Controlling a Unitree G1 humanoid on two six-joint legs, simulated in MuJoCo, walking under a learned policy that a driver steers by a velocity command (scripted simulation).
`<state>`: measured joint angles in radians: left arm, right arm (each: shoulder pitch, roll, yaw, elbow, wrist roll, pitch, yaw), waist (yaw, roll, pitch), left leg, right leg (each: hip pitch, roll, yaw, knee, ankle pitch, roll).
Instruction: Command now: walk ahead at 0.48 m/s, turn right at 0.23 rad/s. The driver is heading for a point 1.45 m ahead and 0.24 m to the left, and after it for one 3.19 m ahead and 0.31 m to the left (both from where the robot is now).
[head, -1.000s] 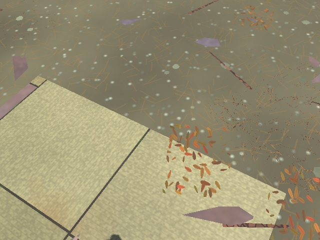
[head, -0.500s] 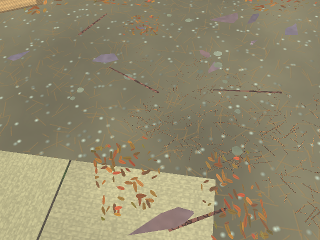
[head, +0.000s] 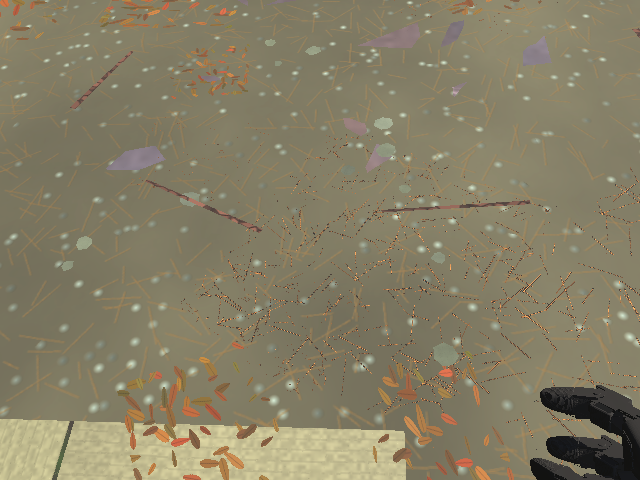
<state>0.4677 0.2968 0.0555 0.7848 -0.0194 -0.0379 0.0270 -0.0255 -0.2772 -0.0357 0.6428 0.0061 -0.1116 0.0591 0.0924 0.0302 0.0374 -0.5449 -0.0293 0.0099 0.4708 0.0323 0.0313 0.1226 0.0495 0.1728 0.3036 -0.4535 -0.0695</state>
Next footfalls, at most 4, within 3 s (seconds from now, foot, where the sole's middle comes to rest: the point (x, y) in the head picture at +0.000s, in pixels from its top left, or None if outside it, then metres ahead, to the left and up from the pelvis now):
0.02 left None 0.20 0.11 -0.76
0.52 right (453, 467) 0.48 -0.15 -0.76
1.04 left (314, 351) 0.72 0.15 -0.76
1.52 right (360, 254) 0.99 0.06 -0.76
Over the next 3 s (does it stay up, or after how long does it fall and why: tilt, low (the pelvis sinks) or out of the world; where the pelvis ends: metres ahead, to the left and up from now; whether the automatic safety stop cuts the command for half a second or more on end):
stays up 1.24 0.20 0.01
